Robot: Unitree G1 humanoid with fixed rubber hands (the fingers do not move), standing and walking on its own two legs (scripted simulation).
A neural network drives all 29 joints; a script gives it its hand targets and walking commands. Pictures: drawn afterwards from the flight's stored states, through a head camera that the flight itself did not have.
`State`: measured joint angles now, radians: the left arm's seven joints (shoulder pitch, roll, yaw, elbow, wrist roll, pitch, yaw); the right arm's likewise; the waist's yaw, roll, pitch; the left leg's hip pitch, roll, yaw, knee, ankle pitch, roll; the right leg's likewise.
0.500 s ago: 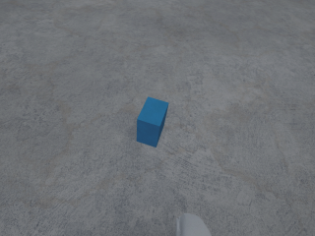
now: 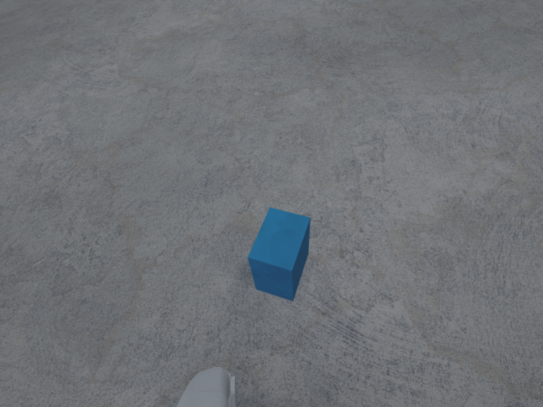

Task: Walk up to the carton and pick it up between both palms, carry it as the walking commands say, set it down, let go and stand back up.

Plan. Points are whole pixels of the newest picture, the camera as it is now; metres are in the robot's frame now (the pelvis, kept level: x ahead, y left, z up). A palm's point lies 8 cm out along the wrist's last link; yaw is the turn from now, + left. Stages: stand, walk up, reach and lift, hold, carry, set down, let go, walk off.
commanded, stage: walk up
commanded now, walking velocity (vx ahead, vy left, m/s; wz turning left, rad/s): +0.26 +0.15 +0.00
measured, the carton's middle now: (281, 255) +0.66 +0.01 -0.65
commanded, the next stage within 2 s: none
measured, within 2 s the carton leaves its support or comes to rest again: neither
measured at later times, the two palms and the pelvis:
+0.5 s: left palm (105, 391) +0.15 +0.30 -0.16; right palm out of the picture +0.11 -0.19 -0.11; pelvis +0.12 +0.06 +0.00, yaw +0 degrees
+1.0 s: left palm (146, 394) +0.15 +0.22 -0.15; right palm out of the picture +0.11 -0.23 -0.16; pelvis +0.12 +0.00 -0.01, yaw +1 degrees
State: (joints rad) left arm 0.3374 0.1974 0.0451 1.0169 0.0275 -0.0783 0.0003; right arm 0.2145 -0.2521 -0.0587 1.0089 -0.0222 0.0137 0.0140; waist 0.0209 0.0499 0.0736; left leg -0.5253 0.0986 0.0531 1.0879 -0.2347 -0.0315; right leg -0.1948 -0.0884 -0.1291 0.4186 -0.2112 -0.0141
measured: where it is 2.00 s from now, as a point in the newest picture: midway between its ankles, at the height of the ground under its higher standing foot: outside the picture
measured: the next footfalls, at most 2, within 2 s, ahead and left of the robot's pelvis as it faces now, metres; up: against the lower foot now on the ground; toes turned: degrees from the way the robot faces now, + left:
left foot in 0.24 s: +0.18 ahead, +0.17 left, +0.00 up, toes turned +10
right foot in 0.68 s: +0.19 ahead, -0.08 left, +0.00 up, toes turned -6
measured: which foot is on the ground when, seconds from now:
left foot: up 0.00-0.22, down 0.24-0.70, up 0.72-1.00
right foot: down 0.00-0.24, up 0.26-0.66, down 0.68-1.00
